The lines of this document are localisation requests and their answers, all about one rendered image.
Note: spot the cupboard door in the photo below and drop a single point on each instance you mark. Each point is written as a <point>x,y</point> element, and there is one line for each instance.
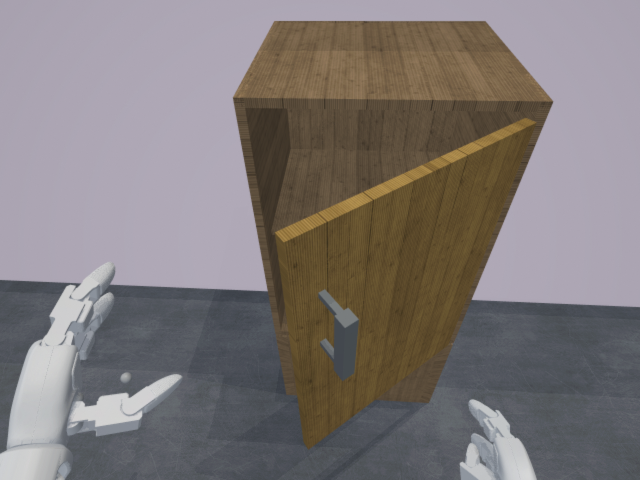
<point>402,256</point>

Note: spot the handle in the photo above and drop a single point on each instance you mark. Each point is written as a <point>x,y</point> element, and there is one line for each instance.
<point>346,324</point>

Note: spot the robot left forearm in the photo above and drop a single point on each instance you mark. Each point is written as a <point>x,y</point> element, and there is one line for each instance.
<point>36,462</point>

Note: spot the robot left hand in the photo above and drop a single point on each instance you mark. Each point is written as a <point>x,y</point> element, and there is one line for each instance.
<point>43,408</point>

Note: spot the robot right hand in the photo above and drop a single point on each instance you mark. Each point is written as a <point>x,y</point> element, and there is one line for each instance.
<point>506,459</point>

